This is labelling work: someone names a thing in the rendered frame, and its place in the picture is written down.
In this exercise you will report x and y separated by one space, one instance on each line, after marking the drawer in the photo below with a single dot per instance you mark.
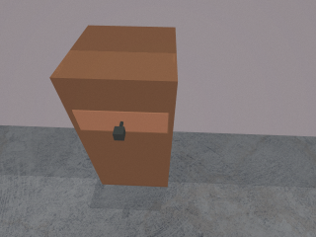
132 121

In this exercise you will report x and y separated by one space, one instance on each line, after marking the cabinet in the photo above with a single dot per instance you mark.
123 69

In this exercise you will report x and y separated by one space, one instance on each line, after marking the handle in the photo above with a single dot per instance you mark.
119 132

